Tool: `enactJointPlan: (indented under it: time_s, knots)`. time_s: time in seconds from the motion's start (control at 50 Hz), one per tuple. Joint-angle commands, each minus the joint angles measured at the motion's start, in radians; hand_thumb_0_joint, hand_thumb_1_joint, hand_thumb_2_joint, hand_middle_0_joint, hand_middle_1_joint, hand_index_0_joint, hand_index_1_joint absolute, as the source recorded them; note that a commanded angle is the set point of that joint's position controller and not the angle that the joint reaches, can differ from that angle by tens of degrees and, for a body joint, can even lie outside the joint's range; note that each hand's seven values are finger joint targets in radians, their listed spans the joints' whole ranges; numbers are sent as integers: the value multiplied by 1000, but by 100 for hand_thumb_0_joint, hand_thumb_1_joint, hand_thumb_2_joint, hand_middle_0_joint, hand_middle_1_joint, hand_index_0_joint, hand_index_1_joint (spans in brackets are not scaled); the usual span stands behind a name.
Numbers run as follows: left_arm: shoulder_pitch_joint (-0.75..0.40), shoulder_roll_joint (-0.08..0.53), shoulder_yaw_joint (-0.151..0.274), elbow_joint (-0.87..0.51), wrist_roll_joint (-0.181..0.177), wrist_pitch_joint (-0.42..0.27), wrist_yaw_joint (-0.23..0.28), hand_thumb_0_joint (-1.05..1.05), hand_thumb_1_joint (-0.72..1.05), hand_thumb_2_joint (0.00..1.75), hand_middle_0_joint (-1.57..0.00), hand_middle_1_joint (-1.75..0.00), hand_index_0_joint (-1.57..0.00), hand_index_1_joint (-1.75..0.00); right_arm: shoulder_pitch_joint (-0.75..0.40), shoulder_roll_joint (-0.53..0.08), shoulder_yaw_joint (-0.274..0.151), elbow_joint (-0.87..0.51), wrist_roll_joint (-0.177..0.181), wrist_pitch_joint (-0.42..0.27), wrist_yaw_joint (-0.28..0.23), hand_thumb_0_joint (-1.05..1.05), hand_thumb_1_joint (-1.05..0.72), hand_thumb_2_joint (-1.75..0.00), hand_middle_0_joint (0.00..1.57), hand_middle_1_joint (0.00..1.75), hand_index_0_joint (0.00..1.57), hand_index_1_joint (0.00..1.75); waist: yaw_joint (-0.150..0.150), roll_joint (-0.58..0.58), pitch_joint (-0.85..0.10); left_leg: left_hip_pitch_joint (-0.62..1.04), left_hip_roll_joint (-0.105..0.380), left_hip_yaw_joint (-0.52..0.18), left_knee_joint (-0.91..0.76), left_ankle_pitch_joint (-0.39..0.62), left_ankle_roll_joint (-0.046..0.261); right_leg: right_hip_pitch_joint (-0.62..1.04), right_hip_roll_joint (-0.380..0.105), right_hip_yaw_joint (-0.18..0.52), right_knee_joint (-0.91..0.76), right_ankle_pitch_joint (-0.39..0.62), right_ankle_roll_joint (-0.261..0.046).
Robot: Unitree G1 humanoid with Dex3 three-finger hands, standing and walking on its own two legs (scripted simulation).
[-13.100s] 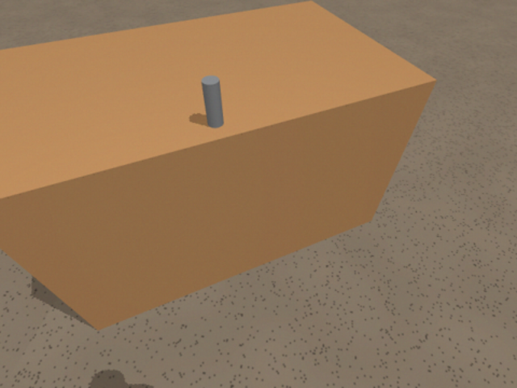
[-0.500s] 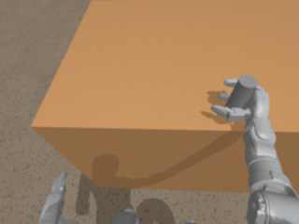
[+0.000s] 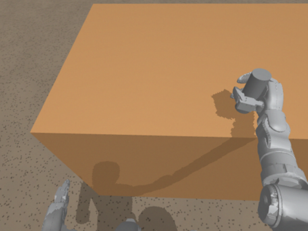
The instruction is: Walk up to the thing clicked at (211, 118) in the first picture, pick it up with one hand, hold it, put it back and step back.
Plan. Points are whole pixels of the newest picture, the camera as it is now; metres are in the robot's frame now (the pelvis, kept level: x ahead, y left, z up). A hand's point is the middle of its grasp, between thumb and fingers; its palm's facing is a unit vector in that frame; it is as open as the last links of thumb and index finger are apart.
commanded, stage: settle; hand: right
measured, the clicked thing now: (251, 92) +0.45 -0.21 +0.11
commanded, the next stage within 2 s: lift in 0.66 s
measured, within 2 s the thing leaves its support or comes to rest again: neither
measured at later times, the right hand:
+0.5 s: hand (248, 83) +0.45 -0.19 +0.14, palm faces +0.14 +0.99 +0.00, open 5.4 cm
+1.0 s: hand (250, 76) +0.45 -0.18 +0.17, palm faces +0.13 +0.99 +0.00, open 5.4 cm
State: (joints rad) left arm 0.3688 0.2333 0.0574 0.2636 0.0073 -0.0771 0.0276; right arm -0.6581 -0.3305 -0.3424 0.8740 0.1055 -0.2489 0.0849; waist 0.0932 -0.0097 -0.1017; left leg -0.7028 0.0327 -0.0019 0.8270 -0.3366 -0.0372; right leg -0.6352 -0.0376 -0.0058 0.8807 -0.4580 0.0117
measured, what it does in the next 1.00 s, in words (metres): stands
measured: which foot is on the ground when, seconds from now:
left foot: down 0.00-1.00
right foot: down 0.00-1.00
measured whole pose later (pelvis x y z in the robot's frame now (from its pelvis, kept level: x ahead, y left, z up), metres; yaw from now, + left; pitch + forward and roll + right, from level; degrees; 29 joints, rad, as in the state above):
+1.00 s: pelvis +0.01 +0.00 +0.02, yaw +0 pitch +7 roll +0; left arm 0.34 0.23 0.06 0.38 -0.02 -0.08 0.05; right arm -0.62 -0.30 -0.29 0.69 0.14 -0.07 0.07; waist 0.05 -0.03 -0.07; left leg -0.49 0.03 0.00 0.66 -0.28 -0.03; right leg -0.41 -0.03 -0.01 0.68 -0.39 0.02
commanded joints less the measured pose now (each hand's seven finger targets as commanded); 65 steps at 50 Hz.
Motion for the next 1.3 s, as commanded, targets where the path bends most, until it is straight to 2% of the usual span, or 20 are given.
enactJointPlan:
  time_s: [0.0,0.12,0.34,0.52,0.58,0.6,0.64,0.72,0.76,0.82,0.84,0.92,0.98,1.04,1.06,1.14,1.16,1.18,1.24,1.28]
  knots:
    - [7,163,104,-145,-13,-57,21,0,-55,5,-6,-6,-6,-6,-421,-218,-16,-241,18,-43,-8,0,-57,-123,140,137,141,137,3,-16,-361,266,-37,34,-93,260,36,162,24,2,-154,327,-11]
    - [-16,120,60,-103,-17,-60,17,0,-56,6,-6,-6,-5,-6,-463,-196,2,-296,25,-17,-5,0,-59,-124,140,137,141,137,-8,-53,-361,285,-34,27,-104,306,42,192,25,0,-169,388,-6]
    - [-38,160,94,-91,-26,-56,33,0,-56,6,-5,-5,-5,-6,-428,-220,-12,-287,33,27,-18,0,-63,-127,142,140,142,140,-8,10,-336,358,-28,26,-149,328,32,209,31,-10,-211,362,-18]
    - [-55,127,63,-58,-29,-59,29,0,-56,6,-5,-5,-5,-6,-452,-214,7,-315,37,43,-9,0,-67,-132,140,142,141,142,-25,-20,-334,377,-25,27,-171,332,34,244,31,-11,-233,380,-13]
    - [-45,145,82,-39,-27,-58,31,0,-57,6,-5,-5,-5,-6,-463,-205,12,-320,40,55,-6,0,-71,-133,141,143,142,143,-10,-39,-354,354,-35,37,-170,363,39,303,21,-1,-236,468,-3]
    - [-70,146,77,-56,-27,-62,29,0,-57,6,-5,-5,-5,-6,-514,-231,-5,-398,45,49,-7,0,-71,-134,141,143,141,143,-30,-66,-387,375,-32,36,-169,377,39,318,21,-1,-236,487,0]
    - [-49,129,69,-1,-30,-59,28,0,-57,6,-5,-5,-5,-6,-420,-181,17,-272,44,73,-5,0,-71,-132,141,142,141,142,-16,-2,-285,351,-35,42,-180,346,38,270,21,0,-248,444,-7]
    - [-88,155,88,-55,-30,-61,34,0,-57,6,-5,-5,-5,-6,-479,-237,-4,-349,43,63,-11,0,-74,-134,143,144,143,144,-27,-12,-338,398,-29,37,-197,322,33,283,26,-7,-265,383,-11]
    - [-46,160,95,-34,-31,-61,34,0,-54,5,-5,-6,-5,-5,-458,-195,18,-338,44,76,-7,0,-67,-133,141,144,141,144,-12,-8,-343,384,-33,40,-194,355,35,315,24,-7,-266,421,-10]
    - [-75,89,24,-47,-33,-63,24,0,-55,5,-5,-6,-5,-6,-443,-180,19,-367,51,80,-6,0,-67,-130,139,141,140,141,-39,-19,-342,410,-31,42,-192,390,38,316,24,-7,-262,484,-4]
    - [-83,112,48,-37,-32,-62,26,0,-55,5,-5,-5,-5,-5,-458,-215,-2,-397,53,83,-9,0,-67,-130,140,141,140,141,-45,-34,-359,419,-29,39,-193,394,39,325,26,-10,-262,484,-4]
    - [-81,123,55,-47,-31,-60,28,0,-55,5,-5,-5,-5,-6,-429,-176,26,-444,54,109,-16,0,-71,-132,142,143,142,143,-48,-15,-336,443,-28,41,-212,377,38,327,29,-15,-284,441,-8]
    - [-85,159,87,-57,-33,-56,32,0,-55,5,-5,-5,-5,-5,-425,-221,-3,-515,60,133,-25,0,-69,-131,142,143,142,143,-61,-33,-351,459,-30,46,-220,381,41,349,26,-10,-296,468,-5]
    - [-88,99,40,-30,-36,-50,25,0,-54,5,-5,-5,-5,-5,-374,-166,33,-541,61,165,-25,0,-69,-131,142,143,142,143,-69,-15,-313,475,-26,46,-229,395,42,345,27,-14,-306,472,-6]
    - [-93,138,76,-25,-36,-49,33,0,-55,5,-5,-5,-4,-5,-374,-204,0,-563,63,179,-28,0,-70,-130,142,143,142,143,-68,-12,-328,475,-27,45,-229,404,42,360,26,-13,-307,480,-8]
    - [-75,119,63,14,-36,-50,37,0,-54,5,-5,-5,-5,-5,-328,-159,34,-642,73,240,-22,0,-69,-130,142,143,142,143,-68,6,-259,472,-20,46,-269,341,31,362,32,-21,-339,389,-18]
    - [-95,103,46,30,-37,-50,34,0,-54,4,-4,-5,-5,-5,-324,-181,15,-665,77,255,-23,0,-70,-130,143,143,143,143,-89,-10,-247,477,-20,48,-273,329,33,355,31,-18,-344,388,-16]
    - [-127,132,75,20,-38,-50,37,0,-54,5,-4,-5,-5,-5,-318,-182,16,-685,77,272,-24,0,-70,-130,143,143,142,143,-84,-8,-258,472,-21,50,-275,331,32,379,30,-17,-350,395,-15]
    - [-125,94,31,10,-38,-56,33,0,-54,4,-4,-5,-5,-5,-283,-132,45,-751,86,319,-10,0,-68,-128,141,141,141,141,-83,15,-256,487,-22,57,-282,343,29,402,28,-15,-353,412,-15]
    - [-132,116,51,26,-42,-61,34,0,-54,5,-4,-5,-4,-5,-278,-159,30,-785,90,357,-10,0,-70,-128,142,141,141,141,-88,11,-234,477,-24,61,-291,327,27,410,27,-14,-364,406,-15]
